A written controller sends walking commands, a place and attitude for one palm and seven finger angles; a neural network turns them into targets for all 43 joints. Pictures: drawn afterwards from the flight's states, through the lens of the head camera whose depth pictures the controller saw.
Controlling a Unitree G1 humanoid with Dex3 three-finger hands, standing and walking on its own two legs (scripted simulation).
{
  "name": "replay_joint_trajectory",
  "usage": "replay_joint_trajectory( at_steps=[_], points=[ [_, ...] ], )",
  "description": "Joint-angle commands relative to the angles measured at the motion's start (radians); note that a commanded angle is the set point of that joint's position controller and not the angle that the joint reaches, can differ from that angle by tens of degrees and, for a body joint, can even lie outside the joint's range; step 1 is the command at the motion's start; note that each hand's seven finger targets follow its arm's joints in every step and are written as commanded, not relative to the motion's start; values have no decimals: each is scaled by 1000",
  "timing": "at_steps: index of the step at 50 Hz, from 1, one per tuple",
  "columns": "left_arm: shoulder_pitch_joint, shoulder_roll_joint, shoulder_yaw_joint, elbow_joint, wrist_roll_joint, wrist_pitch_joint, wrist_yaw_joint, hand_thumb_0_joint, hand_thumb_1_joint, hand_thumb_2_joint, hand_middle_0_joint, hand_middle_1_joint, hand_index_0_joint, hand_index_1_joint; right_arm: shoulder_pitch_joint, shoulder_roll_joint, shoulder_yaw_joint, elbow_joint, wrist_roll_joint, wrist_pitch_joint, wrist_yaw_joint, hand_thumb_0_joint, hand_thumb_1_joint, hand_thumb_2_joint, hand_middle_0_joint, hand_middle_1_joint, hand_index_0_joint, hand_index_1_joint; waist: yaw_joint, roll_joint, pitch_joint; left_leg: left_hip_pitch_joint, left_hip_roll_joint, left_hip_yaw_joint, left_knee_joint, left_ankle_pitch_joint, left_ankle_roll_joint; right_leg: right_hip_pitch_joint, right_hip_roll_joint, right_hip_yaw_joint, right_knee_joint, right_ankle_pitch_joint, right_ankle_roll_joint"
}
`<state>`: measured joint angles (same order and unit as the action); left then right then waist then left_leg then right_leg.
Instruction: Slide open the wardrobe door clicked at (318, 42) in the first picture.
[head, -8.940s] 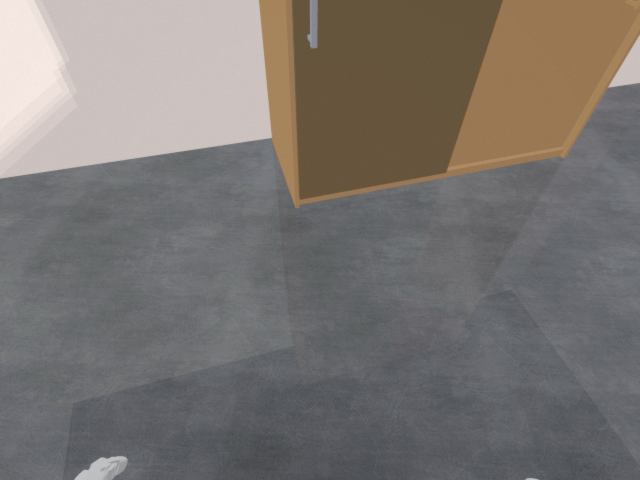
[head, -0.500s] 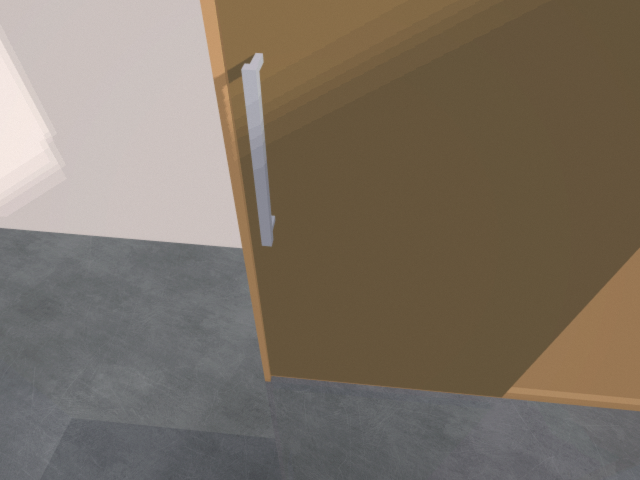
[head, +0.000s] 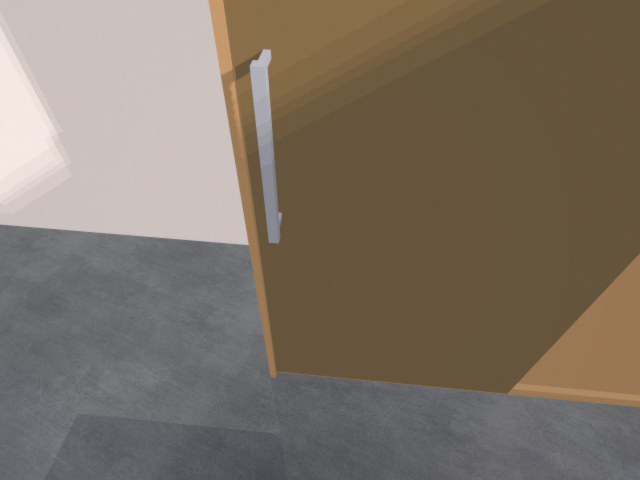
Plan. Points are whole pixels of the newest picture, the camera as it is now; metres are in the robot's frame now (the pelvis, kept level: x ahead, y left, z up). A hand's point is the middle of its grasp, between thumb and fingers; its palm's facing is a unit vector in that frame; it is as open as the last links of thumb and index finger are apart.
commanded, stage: look again from close up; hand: left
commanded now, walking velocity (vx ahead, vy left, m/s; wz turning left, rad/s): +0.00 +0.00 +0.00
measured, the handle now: (270, 160) +0.54 +0.12 +0.12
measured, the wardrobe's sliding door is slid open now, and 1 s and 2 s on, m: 0.00 0.00 0.00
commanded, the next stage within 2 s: shuffle to correct the standing spot in 0.90 s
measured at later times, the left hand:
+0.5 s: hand out of the picture -0.01 +0.15 -0.18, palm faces +0.04 -0.99 -0.15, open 7.4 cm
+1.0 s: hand out of the picture +0.01 +0.16 -0.18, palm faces +0.03 -0.99 -0.16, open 7.4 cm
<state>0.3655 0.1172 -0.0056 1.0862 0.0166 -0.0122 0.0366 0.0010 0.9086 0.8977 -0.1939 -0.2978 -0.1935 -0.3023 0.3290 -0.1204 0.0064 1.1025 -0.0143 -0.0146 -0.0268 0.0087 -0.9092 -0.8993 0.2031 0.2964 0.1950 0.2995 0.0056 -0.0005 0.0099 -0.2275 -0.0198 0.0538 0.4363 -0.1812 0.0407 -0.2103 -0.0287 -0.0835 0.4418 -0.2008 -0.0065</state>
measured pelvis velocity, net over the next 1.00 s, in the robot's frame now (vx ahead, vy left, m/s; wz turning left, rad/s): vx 0.02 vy -0.01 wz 0.00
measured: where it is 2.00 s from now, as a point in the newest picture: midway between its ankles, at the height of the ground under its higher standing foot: outside the picture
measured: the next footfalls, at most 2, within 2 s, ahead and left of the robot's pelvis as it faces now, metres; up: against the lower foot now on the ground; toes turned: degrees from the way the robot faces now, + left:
none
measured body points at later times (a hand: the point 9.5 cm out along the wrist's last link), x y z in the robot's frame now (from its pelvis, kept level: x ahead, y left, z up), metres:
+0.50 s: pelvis +0.01 -0.01 +0.00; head +0.01 +0.00 +0.45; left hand -0.01 +0.20 -0.16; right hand -0.01 -0.21 -0.16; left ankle +0.04 +0.09 -0.74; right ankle +0.02 -0.12 -0.74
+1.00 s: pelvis +0.02 -0.01 +0.00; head +0.03 +0.00 +0.45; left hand +0.01 +0.21 -0.16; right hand +0.02 -0.22 -0.16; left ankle +0.04 +0.09 -0.74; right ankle +0.02 -0.12 -0.74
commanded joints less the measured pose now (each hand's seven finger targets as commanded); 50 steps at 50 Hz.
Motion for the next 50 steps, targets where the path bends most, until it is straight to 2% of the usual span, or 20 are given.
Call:
replay_joint_trajectory(
  at_steps=[1,3,9,15,16,19,23,26,29,32,40,43,50],
  points=[
    [75,78,18,-19,3,-14,5,0,900,900,-200,-300,-200,-300,64,-90,-18,-25,2,-13,-1,0,-900,-900,200,300,200,300,-1,-6,94,-92,116,-135,-147,-136,-8,-9,-81,108,-96,-63,-32],
    [77,80,17,-18,3,-16,6,0,900,900,-200,-300,-200,-300,63,-87,-18,-25,3,-13,-1,0,-900,-900,200,300,200,300,0,-19,84,-79,113,-128,-137,-107,-6,-5,-85,111,-103,-58,-33],
    [71,84,17,-20,2,-15,5,0,900,900,-200,-300,-200,-300,62,-88,-17,-20,2,-11,0,0,-900,-900,200,300,200,300,-3,-8,100,-77,109,-121,-132,-111,-11,-25,-85,115,-111,-84,-34],
    [69,85,17,-21,0,-16,4,0,900,900,-200,-300,-200,-300,59,-88,-16,-18,2,-12,0,0,-900,-900,200,300,200,300,-1,-12,92,-71,106,-119,-126,-100,-12,-22,-85,118,-110,-83,-34],
    [70,87,18,-22,0,-16,4,0,900,900,-200,-300,-200,-300,61,-89,-16,-19,2,-12,0,0,-900,-900,200,300,200,300,-2,3,83,-66,108,-116,-126,-101,-11,-20,-87,118,-111,-83,-35],
    [67,90,18,-24,0,-18,5,0,900,900,-200,-300,-200,-300,61,-88,-16,-18,2,-15,-1,0,-900,-900,200,300,200,300,-2,-7,71,-57,107,-113,-115,-55,-11,-7,-87,120,-106,-49,-36],
    [62,92,18,-23,1,-18,5,0,900,900,-200,-300,-200,-300,60,-84,-15,-15,3,-14,-1,0,-900,-900,200,300,200,300,0,-20,81,-60,109,-109,-115,-53,-12,-5,-87,114,-111,-54,-35],
    [62,91,19,-23,0,-17,4,0,900,900,-200,-300,-200,-300,55,-88,-15,-14,2,-15,-1,0,-900,-900,200,300,200,300,1,3,84,-60,107,-114,-120,-63,-12,-9,-87,115,-108,-58,-35],
    [57,96,18,-25,1,-19,4,0,900,900,-200,-300,-200,-300,53,-87,-16,-13,3,-15,-1,0,-900,-900,200,300,200,300,1,-14,80,-57,107,-107,-111,-41,-13,2,-89,115,-112,-41,-34],
    [52,96,18,-24,-1,-17,3,0,900,900,-200,-300,-200,-300,51,-91,-16,-12,2,-13,-1,0,-900,-900,200,300,200,300,-1,-1,91,-58,107,-114,-120,-73,-13,-13,-86,118,-116,-73,-35],
    [46,101,20,-21,0,-19,3,0,900,900,-200,-300,-200,-300,42,-100,-15,-13,3,-19,-3,0,-900,-900,200,300,200,300,3,-1,64,-39,115,-115,-117,-1,-9,23,-87,106,-99,1,-33],
    [45,101,17,-17,0,-19,3,0,900,900,-200,-300,-200,-300,35,-100,-14,-10,4,-19,-3,0,-900,-900,200,300,200,300,5,-14,72,-29,118,-113,-115,13,-8,20,-88,104,-103,7,-31],
    [36,109,19,-18,-1,-19,2,0,900,900,-200,-300,-200,-300,29,-109,-14,-8,2,-18,-3,0,-900,-900,200,300,200,300,1,-1,68,-22,115,-113,-120,11,-11,22,-89,109,-107,-4,-32]
  ],
)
